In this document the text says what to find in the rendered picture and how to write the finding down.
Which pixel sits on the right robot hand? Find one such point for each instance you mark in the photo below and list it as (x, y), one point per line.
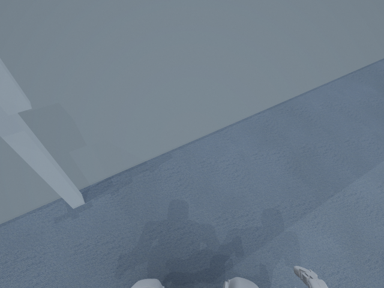
(309, 277)

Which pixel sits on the panel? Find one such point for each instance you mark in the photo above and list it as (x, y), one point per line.
(19, 136)

